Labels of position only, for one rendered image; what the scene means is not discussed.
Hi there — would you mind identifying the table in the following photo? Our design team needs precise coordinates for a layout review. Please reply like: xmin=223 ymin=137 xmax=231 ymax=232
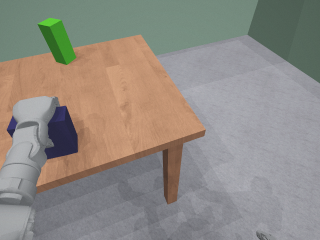
xmin=0 ymin=34 xmax=206 ymax=205

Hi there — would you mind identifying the robot left hand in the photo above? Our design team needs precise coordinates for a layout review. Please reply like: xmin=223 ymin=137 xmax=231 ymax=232
xmin=12 ymin=96 xmax=60 ymax=148

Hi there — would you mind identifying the left robot upper arm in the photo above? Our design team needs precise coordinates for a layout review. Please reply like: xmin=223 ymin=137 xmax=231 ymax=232
xmin=0 ymin=204 xmax=37 ymax=240

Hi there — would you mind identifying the sponge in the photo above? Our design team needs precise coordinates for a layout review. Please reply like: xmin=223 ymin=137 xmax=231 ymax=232
xmin=7 ymin=106 xmax=78 ymax=159

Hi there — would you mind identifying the robot left forearm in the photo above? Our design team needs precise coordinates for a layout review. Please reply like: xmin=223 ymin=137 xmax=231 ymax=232
xmin=0 ymin=118 xmax=49 ymax=206

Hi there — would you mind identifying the robot right hand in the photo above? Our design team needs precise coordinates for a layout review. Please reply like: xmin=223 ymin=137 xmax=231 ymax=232
xmin=256 ymin=230 xmax=276 ymax=240

